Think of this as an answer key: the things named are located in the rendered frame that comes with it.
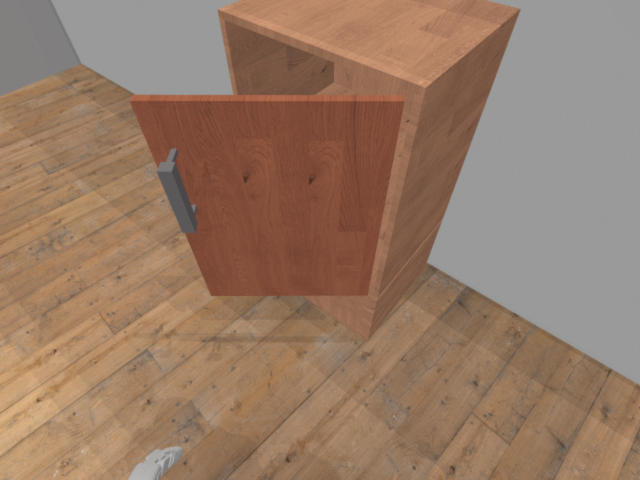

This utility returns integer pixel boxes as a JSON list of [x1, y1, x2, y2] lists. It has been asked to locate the handle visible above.
[[157, 149, 198, 233]]

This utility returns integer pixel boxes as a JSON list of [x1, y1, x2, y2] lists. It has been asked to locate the left robot hand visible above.
[[127, 446, 183, 480]]

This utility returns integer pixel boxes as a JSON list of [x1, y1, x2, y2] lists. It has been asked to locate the cupboard door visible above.
[[130, 95, 404, 296]]

